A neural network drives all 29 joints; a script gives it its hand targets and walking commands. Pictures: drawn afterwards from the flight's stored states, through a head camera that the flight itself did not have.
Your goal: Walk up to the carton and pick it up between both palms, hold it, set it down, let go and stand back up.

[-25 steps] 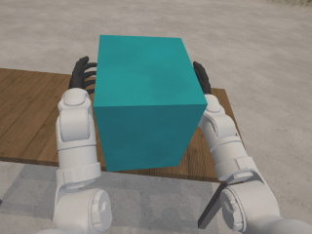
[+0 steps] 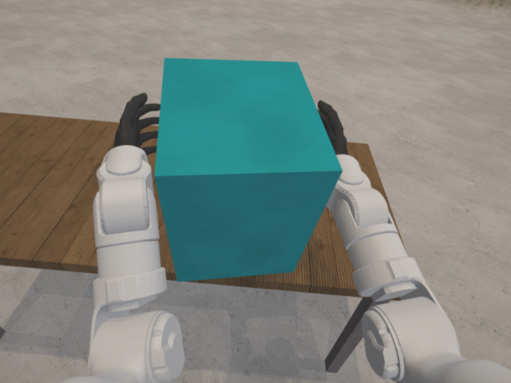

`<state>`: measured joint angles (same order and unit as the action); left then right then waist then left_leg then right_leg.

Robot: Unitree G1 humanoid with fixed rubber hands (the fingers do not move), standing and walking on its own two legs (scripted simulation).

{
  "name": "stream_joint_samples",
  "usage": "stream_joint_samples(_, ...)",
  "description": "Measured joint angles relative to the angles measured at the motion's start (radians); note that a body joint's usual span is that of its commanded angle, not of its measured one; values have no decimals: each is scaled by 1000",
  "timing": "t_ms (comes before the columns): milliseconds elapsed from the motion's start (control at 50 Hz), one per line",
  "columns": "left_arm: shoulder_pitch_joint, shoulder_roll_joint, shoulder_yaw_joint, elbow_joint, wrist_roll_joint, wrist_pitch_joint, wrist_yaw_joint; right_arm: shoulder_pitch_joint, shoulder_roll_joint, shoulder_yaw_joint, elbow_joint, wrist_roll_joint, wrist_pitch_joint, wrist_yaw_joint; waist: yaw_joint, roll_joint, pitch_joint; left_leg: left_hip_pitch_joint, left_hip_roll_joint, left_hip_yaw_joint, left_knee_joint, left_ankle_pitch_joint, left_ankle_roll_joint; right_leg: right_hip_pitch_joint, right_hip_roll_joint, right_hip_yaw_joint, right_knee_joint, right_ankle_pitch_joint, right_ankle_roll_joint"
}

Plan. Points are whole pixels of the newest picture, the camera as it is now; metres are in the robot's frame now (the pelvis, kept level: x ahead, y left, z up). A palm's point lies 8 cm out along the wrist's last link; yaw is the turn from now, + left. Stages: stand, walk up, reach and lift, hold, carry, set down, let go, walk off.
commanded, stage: hold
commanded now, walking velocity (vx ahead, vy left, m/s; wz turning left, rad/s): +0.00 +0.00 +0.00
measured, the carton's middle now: (235, 175) +0.37 +0.01 +0.16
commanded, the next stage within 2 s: set down in 0.66 s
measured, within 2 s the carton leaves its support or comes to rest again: neither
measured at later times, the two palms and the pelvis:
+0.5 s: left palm (131, 150) +0.36 +0.15 +0.22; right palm (331, 153) +0.36 -0.14 +0.20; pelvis +0.00 +0.00 +0.00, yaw +0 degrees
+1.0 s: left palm (132, 140) +0.38 +0.15 +0.22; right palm (328, 151) +0.37 -0.14 +0.20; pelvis +0.01 +0.00 +0.00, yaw +1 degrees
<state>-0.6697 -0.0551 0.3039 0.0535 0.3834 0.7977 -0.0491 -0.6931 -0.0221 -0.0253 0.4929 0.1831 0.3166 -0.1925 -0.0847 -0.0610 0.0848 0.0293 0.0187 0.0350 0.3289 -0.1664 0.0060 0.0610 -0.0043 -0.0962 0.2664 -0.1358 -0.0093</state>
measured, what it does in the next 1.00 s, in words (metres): stands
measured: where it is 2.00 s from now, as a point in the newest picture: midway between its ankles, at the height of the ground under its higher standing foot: outside the picture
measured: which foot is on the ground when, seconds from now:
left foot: down 0.00-1.00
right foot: down 0.00-1.00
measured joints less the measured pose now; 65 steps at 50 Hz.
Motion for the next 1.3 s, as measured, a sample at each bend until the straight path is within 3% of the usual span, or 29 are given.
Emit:
stream_joint_samples(780,-4,7,-6,24,-7,-30,-3,1,0,-6,-4,-17,-10,-2,-3,5,-9,-7,0,-8,0,1,-2,1,1,-7,-10,4,0)
stream_joint_samples(880,-29,-5,12,74,9,-99,-7,-7,15,-46,31,-65,-72,17,6,7,-13,-3,-3,-7,-11,6,1,-1,-2,-7,-10,2,1)
stream_joint_samples(1060,-25,-21,27,162,37,-269,-36,43,65,-127,104,-185,-266,42,33,-7,4,18,-9,-16,-39,9,-1,15,-7,-16,-16,-10,1)
stream_joint_samples(1300,86,-13,-59,131,-31,-344,23,140,37,-52,86,-122,-386,12,24,-14,42,-6,-2,-35,5,-33,-8,25,2,-34,-32,-25,3)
